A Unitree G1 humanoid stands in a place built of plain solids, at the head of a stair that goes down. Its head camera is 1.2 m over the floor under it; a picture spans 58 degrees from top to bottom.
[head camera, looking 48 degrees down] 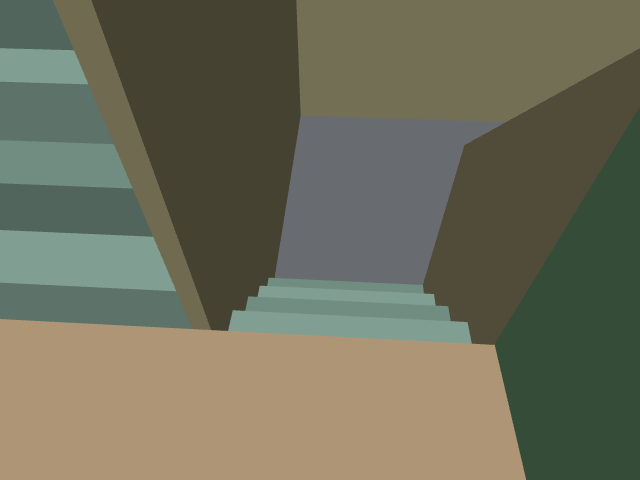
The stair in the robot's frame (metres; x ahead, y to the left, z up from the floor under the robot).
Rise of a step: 0.20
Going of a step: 0.20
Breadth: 0.88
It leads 3 degrees to the right of straight ahead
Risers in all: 5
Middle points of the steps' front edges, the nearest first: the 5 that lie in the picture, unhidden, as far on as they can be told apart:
0.68 -0.10 0.00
0.88 -0.11 -0.20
1.08 -0.12 -0.40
1.28 -0.13 -0.59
1.48 -0.14 -0.79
